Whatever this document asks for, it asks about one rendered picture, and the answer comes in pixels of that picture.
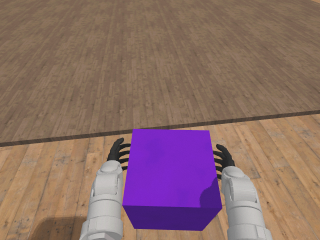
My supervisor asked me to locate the robot left forearm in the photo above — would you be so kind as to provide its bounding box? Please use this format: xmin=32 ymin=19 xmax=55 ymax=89
xmin=79 ymin=160 xmax=124 ymax=240

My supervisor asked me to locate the right robot hand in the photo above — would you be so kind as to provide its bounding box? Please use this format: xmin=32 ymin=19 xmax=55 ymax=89
xmin=213 ymin=144 xmax=235 ymax=180

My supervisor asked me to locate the left robot hand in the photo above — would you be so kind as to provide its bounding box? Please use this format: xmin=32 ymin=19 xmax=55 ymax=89
xmin=107 ymin=137 xmax=131 ymax=171

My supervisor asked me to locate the carton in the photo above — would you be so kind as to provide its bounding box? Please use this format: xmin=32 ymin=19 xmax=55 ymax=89
xmin=122 ymin=129 xmax=223 ymax=231

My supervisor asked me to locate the robot right forearm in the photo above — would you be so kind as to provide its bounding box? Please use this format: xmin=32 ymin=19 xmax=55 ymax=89
xmin=221 ymin=166 xmax=273 ymax=240

